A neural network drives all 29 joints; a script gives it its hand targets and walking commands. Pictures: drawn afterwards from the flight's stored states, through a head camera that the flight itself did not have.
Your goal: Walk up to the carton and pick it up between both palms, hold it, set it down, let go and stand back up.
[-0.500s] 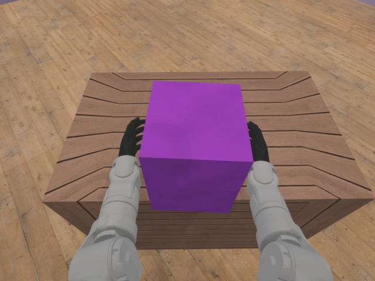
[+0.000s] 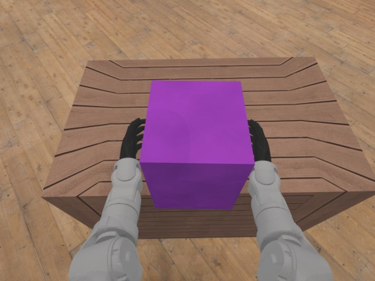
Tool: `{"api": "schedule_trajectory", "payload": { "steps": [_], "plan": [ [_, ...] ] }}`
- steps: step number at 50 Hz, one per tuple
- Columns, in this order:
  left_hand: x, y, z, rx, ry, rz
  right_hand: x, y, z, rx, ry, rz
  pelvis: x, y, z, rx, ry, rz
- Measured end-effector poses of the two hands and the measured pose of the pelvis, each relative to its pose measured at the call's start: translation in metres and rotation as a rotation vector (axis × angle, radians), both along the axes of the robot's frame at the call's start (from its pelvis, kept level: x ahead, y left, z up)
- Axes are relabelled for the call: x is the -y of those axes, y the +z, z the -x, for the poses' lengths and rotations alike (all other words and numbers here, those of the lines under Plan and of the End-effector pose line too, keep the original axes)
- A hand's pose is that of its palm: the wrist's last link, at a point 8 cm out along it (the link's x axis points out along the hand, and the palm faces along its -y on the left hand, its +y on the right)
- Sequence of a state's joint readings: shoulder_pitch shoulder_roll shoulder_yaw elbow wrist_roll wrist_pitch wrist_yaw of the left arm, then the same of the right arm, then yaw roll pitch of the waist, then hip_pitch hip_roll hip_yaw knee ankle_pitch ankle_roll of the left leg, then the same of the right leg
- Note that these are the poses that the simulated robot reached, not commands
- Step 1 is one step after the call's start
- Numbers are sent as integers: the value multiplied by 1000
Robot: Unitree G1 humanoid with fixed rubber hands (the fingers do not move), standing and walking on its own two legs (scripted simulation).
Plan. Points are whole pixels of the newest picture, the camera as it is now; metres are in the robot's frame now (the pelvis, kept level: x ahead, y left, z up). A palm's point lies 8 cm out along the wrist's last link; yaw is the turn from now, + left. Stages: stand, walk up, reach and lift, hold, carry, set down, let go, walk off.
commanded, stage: set down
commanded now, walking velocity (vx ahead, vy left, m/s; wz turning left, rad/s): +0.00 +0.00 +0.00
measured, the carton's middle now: (194, 149) +0.42 -0.01 -0.02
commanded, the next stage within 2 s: none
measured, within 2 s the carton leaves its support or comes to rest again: neither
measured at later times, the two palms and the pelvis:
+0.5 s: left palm (130, 155) +0.39 +0.14 +0.01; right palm (260, 155) +0.38 -0.15 +0.01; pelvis -0.01 +0.00 +0.00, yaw +0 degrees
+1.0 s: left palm (131, 156) +0.39 +0.14 +0.01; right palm (260, 155) +0.38 -0.15 +0.01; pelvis -0.02 +0.00 +0.00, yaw +0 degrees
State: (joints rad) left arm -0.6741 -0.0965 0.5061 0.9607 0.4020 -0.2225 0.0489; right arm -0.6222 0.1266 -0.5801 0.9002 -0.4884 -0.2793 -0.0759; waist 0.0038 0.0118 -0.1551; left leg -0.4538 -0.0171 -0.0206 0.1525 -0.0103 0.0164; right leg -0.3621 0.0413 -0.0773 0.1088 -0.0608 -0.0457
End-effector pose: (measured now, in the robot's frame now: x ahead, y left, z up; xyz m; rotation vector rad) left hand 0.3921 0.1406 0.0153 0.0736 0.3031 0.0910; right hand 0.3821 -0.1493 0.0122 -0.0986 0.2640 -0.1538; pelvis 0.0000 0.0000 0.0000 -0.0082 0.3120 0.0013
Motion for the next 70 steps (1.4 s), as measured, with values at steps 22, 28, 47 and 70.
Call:
{"api": "schedule_trajectory", "payload": {
  "steps": [22, 28, 47, 70],
  "plan": [
    [0, -3, 2, 9, 8, -5, 0, 0, 0, 10, 12, 21, 0, -1, 8, -21, -1, 2],
    [0, -4, 2, 14, 9, -2, 1, 0, -1, 14, 13, 25, 1, -2, 10, -28, -2, 2],
    [1, -5, 2, 24, 11, 3, 1, -1, 0, 19, 17, 32, 2, -3, 15, -42, -3, 3],
    [0, -13, -3, 33, 5, -7, 1, -5, -2, 18, 16, 28, 2, -4, 16, -66, -19, 1]
  ]
}}
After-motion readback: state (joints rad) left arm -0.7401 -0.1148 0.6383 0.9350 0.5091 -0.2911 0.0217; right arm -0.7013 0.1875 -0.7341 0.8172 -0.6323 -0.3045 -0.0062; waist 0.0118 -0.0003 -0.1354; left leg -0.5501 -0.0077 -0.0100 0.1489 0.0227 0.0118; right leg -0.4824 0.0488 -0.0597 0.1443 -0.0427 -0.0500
